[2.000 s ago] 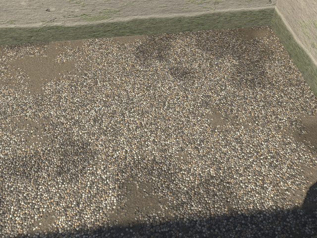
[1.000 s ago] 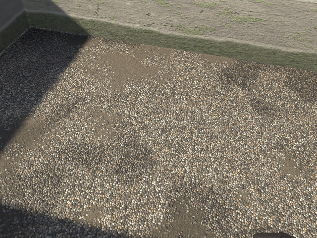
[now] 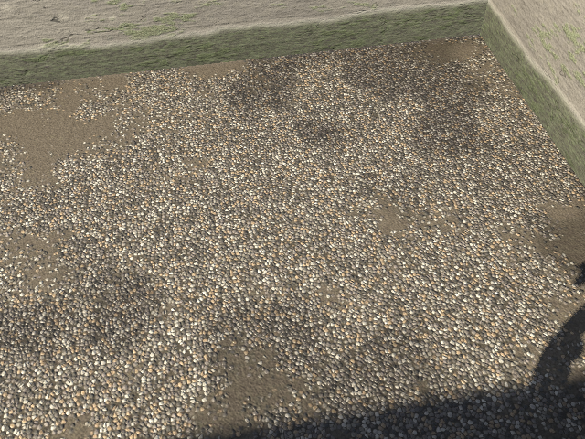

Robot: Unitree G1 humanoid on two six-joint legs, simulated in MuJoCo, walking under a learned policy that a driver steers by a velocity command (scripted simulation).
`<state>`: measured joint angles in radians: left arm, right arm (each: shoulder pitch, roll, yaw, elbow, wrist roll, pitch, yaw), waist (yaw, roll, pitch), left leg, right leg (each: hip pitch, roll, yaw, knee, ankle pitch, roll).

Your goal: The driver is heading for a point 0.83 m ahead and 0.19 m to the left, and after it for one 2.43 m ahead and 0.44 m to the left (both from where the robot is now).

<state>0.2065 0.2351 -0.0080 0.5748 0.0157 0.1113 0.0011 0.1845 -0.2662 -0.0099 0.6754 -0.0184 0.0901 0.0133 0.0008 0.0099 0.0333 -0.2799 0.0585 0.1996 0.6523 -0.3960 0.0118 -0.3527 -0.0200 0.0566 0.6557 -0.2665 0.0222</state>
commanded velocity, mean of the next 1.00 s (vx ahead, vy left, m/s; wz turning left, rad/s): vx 0.41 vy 0.00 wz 0.36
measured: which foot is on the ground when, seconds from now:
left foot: down 0.00-1.00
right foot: down 0.00-1.00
